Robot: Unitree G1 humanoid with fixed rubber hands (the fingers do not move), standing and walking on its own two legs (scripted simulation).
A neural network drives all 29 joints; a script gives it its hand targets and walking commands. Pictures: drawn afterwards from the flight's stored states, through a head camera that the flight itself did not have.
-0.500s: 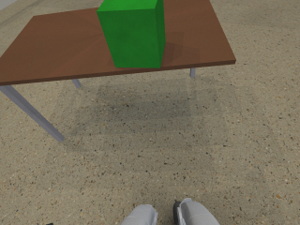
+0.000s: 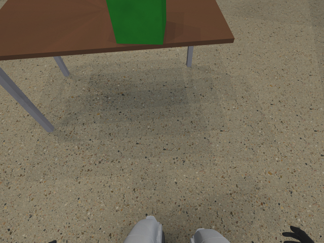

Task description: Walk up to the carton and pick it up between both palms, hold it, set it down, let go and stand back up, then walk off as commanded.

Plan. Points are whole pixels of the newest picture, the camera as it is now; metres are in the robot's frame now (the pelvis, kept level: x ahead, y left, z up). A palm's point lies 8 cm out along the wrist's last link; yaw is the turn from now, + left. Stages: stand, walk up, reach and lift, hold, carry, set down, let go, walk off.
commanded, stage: walk off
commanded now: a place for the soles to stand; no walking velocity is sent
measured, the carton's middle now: (139, 3) +1.00 +0.09 +0.06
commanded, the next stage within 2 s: stand in 0.86 s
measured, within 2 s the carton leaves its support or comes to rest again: neither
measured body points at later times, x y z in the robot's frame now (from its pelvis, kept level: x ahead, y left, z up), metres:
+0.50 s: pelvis +0.01 +0.08 +0.00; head +0.06 +0.09 +0.45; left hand +0.10 +0.41 -0.11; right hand +0.10 -0.24 -0.11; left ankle -0.01 +0.19 -0.70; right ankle +0.00 -0.08 -0.67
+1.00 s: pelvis +0.06 +0.05 +0.00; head +0.12 +0.04 +0.45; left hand +0.14 +0.38 -0.10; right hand +0.16 -0.26 -0.12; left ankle +0.03 +0.19 -0.70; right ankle +0.05 -0.07 -0.70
